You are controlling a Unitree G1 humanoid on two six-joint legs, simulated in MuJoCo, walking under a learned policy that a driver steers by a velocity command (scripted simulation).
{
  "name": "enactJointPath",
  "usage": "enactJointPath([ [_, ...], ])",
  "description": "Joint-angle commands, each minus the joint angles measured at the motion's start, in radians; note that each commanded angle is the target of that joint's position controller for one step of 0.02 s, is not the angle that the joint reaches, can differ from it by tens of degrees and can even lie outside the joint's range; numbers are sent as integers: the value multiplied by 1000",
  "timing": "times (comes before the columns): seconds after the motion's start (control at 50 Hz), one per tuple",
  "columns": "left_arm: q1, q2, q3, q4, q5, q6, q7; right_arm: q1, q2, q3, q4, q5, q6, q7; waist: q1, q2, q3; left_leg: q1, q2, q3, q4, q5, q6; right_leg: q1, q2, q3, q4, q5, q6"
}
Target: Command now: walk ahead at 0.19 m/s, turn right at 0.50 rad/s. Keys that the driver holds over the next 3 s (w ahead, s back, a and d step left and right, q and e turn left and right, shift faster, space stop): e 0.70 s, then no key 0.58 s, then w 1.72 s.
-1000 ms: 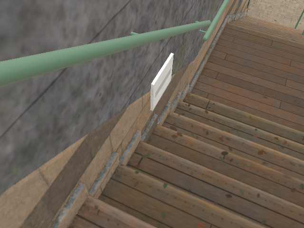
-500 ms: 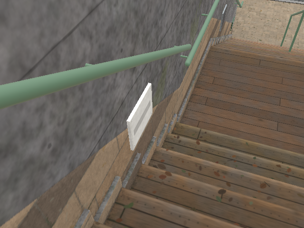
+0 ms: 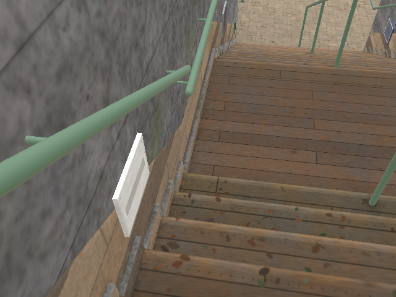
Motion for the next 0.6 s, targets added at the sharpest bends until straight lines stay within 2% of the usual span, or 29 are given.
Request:
enactJointPath([
  [0.02, -106, 43, -5, -48, 31, 2, -7, 114, -109, -17, -5, -4, 17, 11, -63, 112, 139, -26, 285, -289, -249, 255, 146, 94, -73, -1, -283, -72, -12],
  [0.04, -29, 29, -12, -3, 30, -2, 4, 157, -106, -19, 24, 8, 38, 14, -56, 70, 134, 63, 273, -310, -159, 277, 138, 142, -97, 23, -422, -41, -19],
  [0.06, 108, 15, -9, 27, 35, -14, 22, 161, -148, -22, 26, -7, 50, 32, 22, 69, 101, -36, 230, -229, -36, 306, 122, 414, -4, -110, -324, 48, -30],
  [0.08, 388, 85, 26, 93, 25, -27, 33, 1, -224, -41, -22, -53, 48, 69, 193, 53, 7, -164, 180, -103, 200, 508, 81, 736, 58, -166, -184, 164, -59],
  [0.1, 482, 234, 72, 77, 4, -31, 46, 6, -156, -38, -121, 10, 39, 87, 224, -289, -165, -400, 20, 9, 672, 135, -30, 1054, -59, -19, -136, 656, -305],
  [0.12, 506, 283, 83, 72, -15, -30, 46, -80, -96, -8, -224, 28, 52, 97, 253, -339, -404, -664, -40, -64, 1056, -274, -83, 1338, -307, 319, -88, 783, -491],
  [0.14, 524, 274, 79, 56, 5, -48, 31, -264, -151, -14, -293, 51, 40, 96, 320, -88, -223, -885, -28, -149, 1121, -250, -92, 1214, -337, 372, -81, 811, -428],
  [0.16, 444, 250, 53, 36, 14, -62, 17, -253, -153, -20, -330, 61, 24, 77, 236, 51, -153, -883, 14, -224, 990, -61, -87, 966, -353, 340, -59, 627, -361],
  [0.18, 231, 191, 19, -35, -40, -67, 3, -150, -150, -21, -338, 31, 31, 50, 87, 12, -107, -784, 45, -274, 744, 117, -69, 702, -326, 332, -100, 395, -327],
  [0.2, 113, 144, -5, -76, -30, -67, -13, -118, -177, -33, -321, 20, 37, 27, 30, -28, 28, -620, 73, -287, 642, 239, -47, 315, -326, 334, -211, 271, -334],
  [0.22, 22, 93, -30, -109, -53, -69, -4, -102, -190, -47, -293, 8, 42, 24, -16, -35, 84, -443, 56, -227, 469, 380, -19, 38, -263, 242, -288, 132, -338],
  [0.24, 19, 112, -40, -105, -38, -67, 4, -33, -165, -48, -250, -26, 70, 35, -51, -33, 75, -314, 25, -180, 430, 500, -14, -119, -202, 220, -305, 12, -353],
  [0.26, 37, 145, -37, -103, -34, -69, 7, 24, -153, -49, -238, -28, 90, 46, -61, -5, 9, -236, 2, -145, 359, 576, -15, -139, -154, 226, -283, -78, -344],
  [0.28, 12, 194, -38, -124, -29, -64, 16, 27, -126, -42, -249, -23, 102, 64, -75, 29, -46, -144, -9, -119, 288, 613, -22, -156, -118, 224, -232, 0, -314],
  [0.3, 3, 232, -34, -138, -27, -59, 20, 36, -146, -47, -261, -18, 109, 70, -82, 28, -83, -68, -28, -100, 186, 569, -34, -126, -93, 233, -200, 48, -280],
  [0.32, -12, 238, -36, -155, -13, -57, 23, 54, -169, -52, -259, -22, 102, 70, -68, -11, -118, -43, -47, -114, 259, 631, -44, -76, -112, 269, -127, 160, -273],
  [0.34, -41, 264, -30, -168, -17, -54, 18, 37, -166, -52, -284, -29, 99, 74, -65, 33, -140, -23, -56, -121, 218, 633, -38, -11, -96, 257, -57, 143, -249],
  [0.36, 4, 272, -20, -167, -34, -44, 17, -4, -172, -56, -325, -11, 101, 61, -33, 13, -126, -76, -39, -154, 66, 473, -55, 105, -137, 368, -72, 197, -263],
  [0.38, 94, 268, -11, -130, -74, -33, 8, -104, -179, -56, -369, 4, 100, 49, 16, 0, -89, -152, -73, -136, -143, 194, -70, 249, -144, 434, -83, 160, -281],
  [0.4, 172, 266, 0, -99, -71, -20, 1, -126, -166, -47, -365, 30, 103, 26, 71, -60, -95, -182, -89, -153, -209, 209, -65, 352, -164, 525, -91, 112, -325],
  [0.42, 175, 232, -1, -101, -64, 4, -13, -100, -156, -39, -357, 70, 95, 17, 74, -34, -111, -197, -76, -193, -370, 421, -34, 450, -169, 564, -53, 91, -336],
  [0.44, 274, 191, -9, -85, -70, 9, -18, -49, -196, -54, -332, 94, 87, 12, 87, -7, -203, -51, -10, -274, -381, 786, 68, 420, -149, 587, 0, 26, -314],
  [0.46, 324, 94, -39, -114, -52, 6, -19, -78, -306, -91, -319, 92, 93, 17, 139, 179, -275, 243, 107, -426, -402, 1129, 290, 162, -16, 404, 76, -276, -170],
  [0.48, 180, 64, -52, -177, -34, 7, -25, 10, -323, -115, -325, 54, 89, 27, 12, 298, -232, 509, 252, -607, -545, 1279, 495, -234, 151, 168, 233, -802, -29],
  [0.5, 79, 112, -37, -211, -32, 15, -15, 97, -319, -120, -291, 17, 93, 34, -70, 247, -178, 626, 338, -730, -598, 1306, 553, -443, 179, 126, 433, -1084, 34],
  [0.52, 76, 133, -25, -206, -28, 23, -1, 62, -278, -114, -262, 18, 92, 36, -47, 67, -115, 569, 339, -678, -587, 1288, 494, -494, 136, 141, 575, -1040, 63],
  [0.54, 121, 142, -21, -191, -31, 32, 14, 3, -262, -112, -263, 35, 94, 44, 2, 67, -69, 451, 303, -595, -584, 1289, 444, -451, 108, 152, 658, -974, 81],
  [0.58, 168, 108, -47, -181, 10, 38, -4, -132, -189, -86, -296, 64, 97, 37, 64, 63, -87, 274, 222, -412, -621, 1178, 372, -337, 74, 71, 801, -811, 96],
  [0.6, 180, 96, -48, -183, 19, 33, -11, -177, -206, -91, -306, 55, 91, 35, 81, 77, -83, 179, 183, -344, -653, 1106, 353, -268, 60, 46, 845, -761, 102],
])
